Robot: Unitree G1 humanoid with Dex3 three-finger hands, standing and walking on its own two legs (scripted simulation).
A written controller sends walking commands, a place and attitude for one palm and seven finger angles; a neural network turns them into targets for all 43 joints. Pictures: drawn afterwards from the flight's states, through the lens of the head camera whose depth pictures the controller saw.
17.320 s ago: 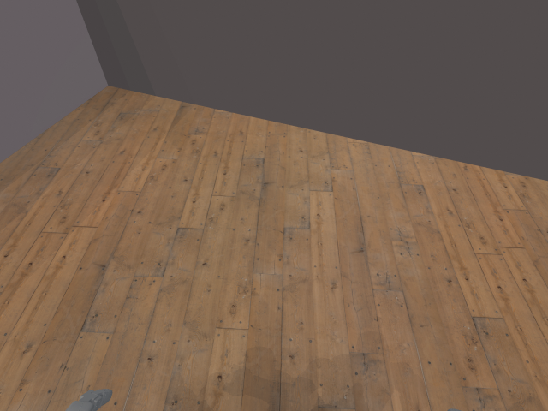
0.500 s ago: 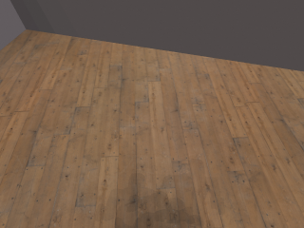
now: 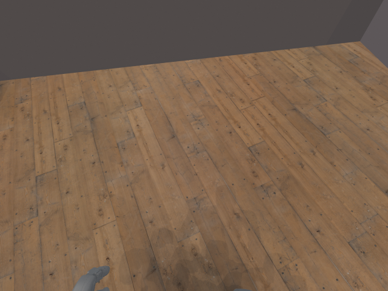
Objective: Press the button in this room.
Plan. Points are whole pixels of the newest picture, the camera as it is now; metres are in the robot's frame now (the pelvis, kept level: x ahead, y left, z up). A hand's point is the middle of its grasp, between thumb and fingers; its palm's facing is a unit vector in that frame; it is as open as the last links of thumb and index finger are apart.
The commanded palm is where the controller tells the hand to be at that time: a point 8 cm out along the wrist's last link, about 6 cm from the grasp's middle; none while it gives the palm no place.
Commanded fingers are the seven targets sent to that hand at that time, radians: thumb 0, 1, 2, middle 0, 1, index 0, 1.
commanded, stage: turn or walk to find it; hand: left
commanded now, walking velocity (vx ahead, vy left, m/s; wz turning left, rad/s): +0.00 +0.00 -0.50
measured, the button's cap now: out of the picture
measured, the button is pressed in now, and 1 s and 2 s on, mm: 0 0 0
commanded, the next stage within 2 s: none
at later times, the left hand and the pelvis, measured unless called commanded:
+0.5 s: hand out of the picture +0.10 +0.21 -0.16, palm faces -0.12 -0.97 -0.23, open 7.4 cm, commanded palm none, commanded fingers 0.00 0.90 0.90 -0.20 -0.30 -0.20 -0.30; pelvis +0.02 +0.02 +0.01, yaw -12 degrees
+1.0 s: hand (148, 257) +0.21 +0.13 -0.14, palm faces -0.48 -0.84 -0.26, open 7.4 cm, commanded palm none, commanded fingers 0.00 0.90 0.90 -0.20 -0.30 -0.20 -0.30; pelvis +0.01 +0.00 +0.00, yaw -30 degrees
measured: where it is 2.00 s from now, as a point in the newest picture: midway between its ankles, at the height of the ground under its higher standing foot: outside the picture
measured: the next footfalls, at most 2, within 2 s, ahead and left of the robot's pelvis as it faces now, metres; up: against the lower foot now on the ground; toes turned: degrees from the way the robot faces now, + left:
left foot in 0.50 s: +0.08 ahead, +0.13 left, +0.00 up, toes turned -10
right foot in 1.00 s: -0.01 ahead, -0.11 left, +0.00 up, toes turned -35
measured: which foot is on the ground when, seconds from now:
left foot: up 0.00-0.48, down 0.50-1.00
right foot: down 0.00-0.52, up 0.54-0.98, down 1.00-1.00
